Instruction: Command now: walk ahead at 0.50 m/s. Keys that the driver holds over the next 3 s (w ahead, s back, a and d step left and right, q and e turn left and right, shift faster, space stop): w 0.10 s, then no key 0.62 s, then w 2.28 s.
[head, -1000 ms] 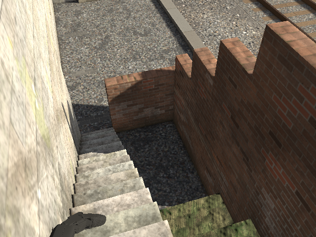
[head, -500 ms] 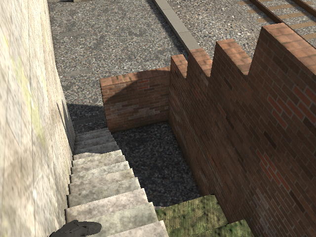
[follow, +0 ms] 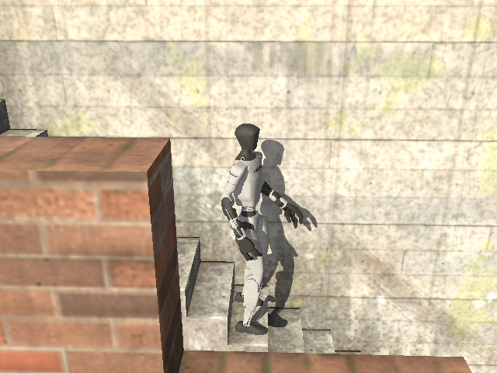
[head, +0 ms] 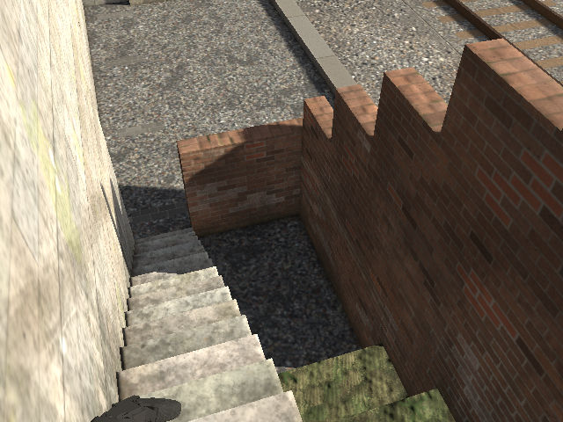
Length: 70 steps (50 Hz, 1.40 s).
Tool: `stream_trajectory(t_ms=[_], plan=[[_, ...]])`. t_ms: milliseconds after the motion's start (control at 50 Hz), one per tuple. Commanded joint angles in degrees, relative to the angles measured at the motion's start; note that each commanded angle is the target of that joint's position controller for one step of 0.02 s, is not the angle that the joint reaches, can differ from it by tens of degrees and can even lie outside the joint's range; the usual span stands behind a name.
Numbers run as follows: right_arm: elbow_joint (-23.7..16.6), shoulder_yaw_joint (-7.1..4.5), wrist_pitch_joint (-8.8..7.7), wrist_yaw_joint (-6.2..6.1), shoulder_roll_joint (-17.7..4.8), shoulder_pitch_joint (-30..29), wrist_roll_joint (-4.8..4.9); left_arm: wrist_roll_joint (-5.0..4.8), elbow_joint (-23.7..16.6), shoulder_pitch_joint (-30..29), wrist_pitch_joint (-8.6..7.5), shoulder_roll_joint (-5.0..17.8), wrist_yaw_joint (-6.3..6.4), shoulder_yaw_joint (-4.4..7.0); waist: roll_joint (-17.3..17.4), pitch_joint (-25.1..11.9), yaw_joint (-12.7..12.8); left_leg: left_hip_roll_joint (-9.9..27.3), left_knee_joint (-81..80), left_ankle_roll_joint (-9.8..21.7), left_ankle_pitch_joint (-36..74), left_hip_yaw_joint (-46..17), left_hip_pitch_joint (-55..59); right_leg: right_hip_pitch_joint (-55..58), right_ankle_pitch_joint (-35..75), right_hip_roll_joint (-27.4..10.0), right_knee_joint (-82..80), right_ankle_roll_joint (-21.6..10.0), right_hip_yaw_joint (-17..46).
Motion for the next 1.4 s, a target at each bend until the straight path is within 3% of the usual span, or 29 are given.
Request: stream_trajectory(t_ms=[20,100,200,300,420,520,540,560,720,760,820,880,1100,1120,1400], plan=[[-3.2,-1.59,-0.72,-0.15,-6.0,1.8,0.07,0.08,-5.5,-6.2,-0.99,4.4,0.15,1.38,-0.3,-1.4,0.0,4.1,-3.5,2.1,9.2,-2.5,-9.3,8.5,16.0,-5.0,0.5,-1.1,5.3],[-3.2,-1.62,-0.71,-0.15,-6.0,1.9,0.06,0.08,-5.4,-6.2,-0.98,4.3,0.17,1.36,-0.3,-1.4,0.0,4.0,-3.5,2.2,8.9,-2.5,-9.4,8.5,15.7,-4.9,0.4,-1.1,5.3],[1.6,-3.0,-0.02,-0.11,-7.1,8.4,1.17,-1.27,-0.2,0.1,-0.97,5.2,-0.32,2.55,-1.1,0.6,-0.2,4.2,-4.6,3.0,7.5,-2.3,-7.5,8.1,15.3,-5.4,-1.7,-2.7,5.3],[5.6,-4.36,0.68,-0.68,-6.9,11.5,2.1,-1.7,3.7,2.6,-1.3,3.8,-0.49,3.14,-0.9,2.0,-0.1,4.6,-4.0,2.5,11.3,-2.0,-6.8,7.2,18.9,-5.2,-2.0,-3.4,4.2],[9.9,-5.16,1.32,-1.12,-5.7,15.2,2.45,-2.29,8.1,5.6,-0.77,3.2,-0.23,3.79,0.8,2.8,-0.1,4.2,-4.0,2.6,10.7,-1.4,-7.2,7.3,16.5,-4.8,-2.8,-3.7,3.2],[12.7,-5.52,1.61,-1.61,-4.9,18.0,2.51,-2.66,11.1,8.2,-0.87,3.3,-0.05,4.43,1.2,3.6,0.1,4.0,-4.0,2.4,14.6,-1.2,-6.8,6.4,17.3,-4.3,-3.7,-3.4,2.2],[13.5,-5.53,1.76,-1.59,-4.7,18.9,2.76,-2.49,11.5,8.6,-0.64,2.4,-0.01,4.13,2.2,3.4,-0.1,4.1,-3.9,2.4,12.8,-1.1,-6.5,6.9,16.1,-4.5,-3.6,-3.7,2.3],[14.5,-5.2,1.7,-1.84,-3.7,19.1,3.1,-3.01,11.4,8.6,-0.7,2.1,0.02,4.1,2.4,4.7,0.2,4.1,-4.3,2.4,11.3,-1.5,-8.1,6.7,13.6,-4.3,-4.1,-3.6,2.6],[18.5,-5.18,1.45,-2.13,-2.7,21.3,3.12,-3.1,13.6,11.5,-0.68,1.6,0.26,4.58,1.2,5.8,0.5,3.8,-4.6,2.4,11.0,-1.6,-8.3,6.2,12.8,-4.0,-5.2,-3.4,1.9],[19.0,-5.0,1.32,-2.36,-1.8,21.7,2.99,-3.17,13.8,11.7,-0.48,1.5,0.74,4.62,0.9,5.4,0.5,3.0,-5.1,2.8,4.9,-1.0,-8.8,6.4,7.0,-3.5,-5.9,-3.3,1.4],[19.3,-4.82,0.9,-2.68,-0.9,21.3,2.75,-3.19,13.7,11.1,-0.46,1.5,1.38,4.66,0.3,7.2,0.4,2.2,-5.6,3.2,-0.3,-0.5,-11.0,5.4,3.2,-3.1,-6.4,-3.0,1.5],[19.1,-4.86,0.38,-3.05,-1.1,20.9,2.87,-3.16,13.5,11.3,-1.18,1.6,1.7,4.91,0.5,6.8,0.8,2.2,-4.9,3.2,5.6,-0.6,-10.0,4.7,5.1,-2.5,-5.9,-2.7,0.8],[16.4,-4.69,-0.15,-3.2,-1.8,17.3,3.5,-3.01,9.5,8.0,-1.9,-0.4,1.55,3.98,2.5,4.3,0.7,2.2,0.0,4.0,16.2,0.2,-6.8,4.0,11.3,-1.1,-0.1,-3.8,-0.4],[15.4,-4.84,0.11,-2.98,-2.1,16.8,2.82,-2.65,9.3,7.3,-1.72,-0.5,1.46,3.85,2.2,3.2,0.4,2.1,0.7,4.0,18.2,0.7,-5.8,4.1,14.8,-1.1,1.0,-4.1,-0.8],[8.9,-4.0,0.52,-2.88,-3.5,10.6,2.05,-1.6,5.0,0.8,-1.14,-0.4,0.47,3.04,0.9,1.5,-0.1,2.5,1.8,2.6,18.9,1.0,-6.6,7.3,23.4,-1.6,3.8,-4.3,1.1]])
